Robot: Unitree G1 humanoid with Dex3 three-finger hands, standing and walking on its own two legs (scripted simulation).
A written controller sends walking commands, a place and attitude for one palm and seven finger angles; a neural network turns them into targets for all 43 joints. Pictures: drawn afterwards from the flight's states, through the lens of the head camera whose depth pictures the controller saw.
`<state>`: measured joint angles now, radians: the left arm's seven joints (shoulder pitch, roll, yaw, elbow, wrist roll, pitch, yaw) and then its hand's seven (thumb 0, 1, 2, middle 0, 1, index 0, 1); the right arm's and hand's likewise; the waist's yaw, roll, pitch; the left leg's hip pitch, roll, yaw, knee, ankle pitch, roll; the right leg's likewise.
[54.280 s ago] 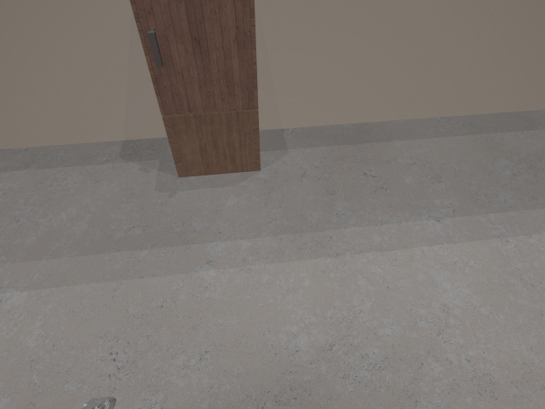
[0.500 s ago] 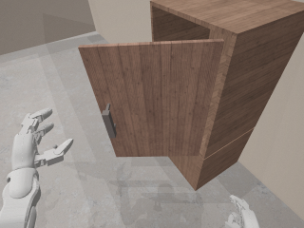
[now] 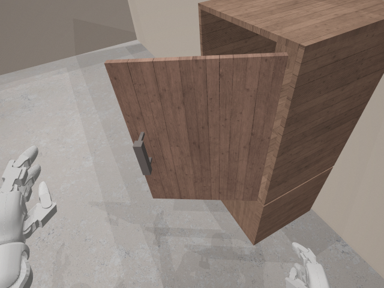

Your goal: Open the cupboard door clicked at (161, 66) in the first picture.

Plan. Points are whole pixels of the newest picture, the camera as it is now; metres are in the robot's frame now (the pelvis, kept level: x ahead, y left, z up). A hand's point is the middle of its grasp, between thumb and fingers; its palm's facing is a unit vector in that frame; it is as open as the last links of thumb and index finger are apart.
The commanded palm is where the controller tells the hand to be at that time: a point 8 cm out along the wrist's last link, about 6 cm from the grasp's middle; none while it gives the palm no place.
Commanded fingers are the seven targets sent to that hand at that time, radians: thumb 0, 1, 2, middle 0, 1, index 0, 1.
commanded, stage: draw the hand back to the body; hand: left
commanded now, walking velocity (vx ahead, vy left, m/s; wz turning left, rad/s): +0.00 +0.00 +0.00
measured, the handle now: (144, 153) +0.50 +0.22 -0.04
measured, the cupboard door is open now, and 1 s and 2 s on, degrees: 58 58 58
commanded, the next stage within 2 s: step back with the hand held close in 0.06 s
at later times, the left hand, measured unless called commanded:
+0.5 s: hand (41, 206) +0.20 +0.28 +0.15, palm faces +0.34 -0.78 -0.53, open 7.4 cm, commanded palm +0.14 +0.32 +0.18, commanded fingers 0.00 0.90 0.90 -0.20 -0.30 -0.20 -0.30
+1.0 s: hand out of the picture +0.06 +0.33 +0.16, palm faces +0.48 -0.71 -0.51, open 7.4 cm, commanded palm -0.02 +0.36 +0.18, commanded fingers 0.00 0.90 0.90 -0.20 -0.30 -0.20 -0.30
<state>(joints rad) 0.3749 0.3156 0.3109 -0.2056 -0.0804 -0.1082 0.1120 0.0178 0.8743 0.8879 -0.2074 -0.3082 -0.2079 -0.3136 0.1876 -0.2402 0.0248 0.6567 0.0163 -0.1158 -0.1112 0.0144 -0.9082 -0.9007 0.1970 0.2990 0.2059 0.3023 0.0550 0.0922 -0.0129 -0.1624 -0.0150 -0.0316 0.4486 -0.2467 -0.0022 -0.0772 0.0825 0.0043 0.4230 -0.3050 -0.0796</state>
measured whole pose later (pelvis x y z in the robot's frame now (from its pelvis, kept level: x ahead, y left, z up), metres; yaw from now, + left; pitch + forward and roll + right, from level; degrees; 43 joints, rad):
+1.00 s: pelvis -0.13 +0.04 -0.01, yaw +6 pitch +1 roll -2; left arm 0.50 0.42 0.42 -0.43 -0.02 -0.21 0.14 0.02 0.89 0.89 -0.21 -0.30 -0.21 -0.30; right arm 0.24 -0.24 0.00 0.59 0.00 -0.05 -0.11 0.01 -0.91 -0.90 0.20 0.30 0.21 0.30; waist -0.03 0.05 -0.01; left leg -0.47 -0.01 0.06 0.52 -0.17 0.07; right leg -0.23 0.10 0.04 0.61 -0.35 -0.01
